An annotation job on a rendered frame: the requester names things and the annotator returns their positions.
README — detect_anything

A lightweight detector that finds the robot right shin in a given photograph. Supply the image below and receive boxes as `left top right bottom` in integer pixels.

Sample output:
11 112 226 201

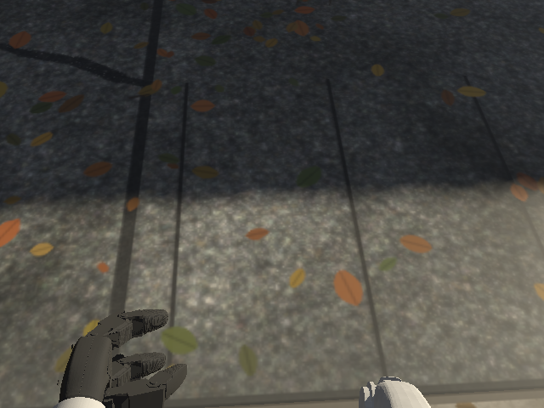
378 377 402 384

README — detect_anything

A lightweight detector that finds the robot right thigh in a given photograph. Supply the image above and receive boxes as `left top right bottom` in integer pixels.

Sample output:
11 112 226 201
359 380 431 408

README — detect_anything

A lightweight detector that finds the robot left hand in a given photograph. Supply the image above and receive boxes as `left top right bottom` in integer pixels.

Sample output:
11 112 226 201
57 309 187 408

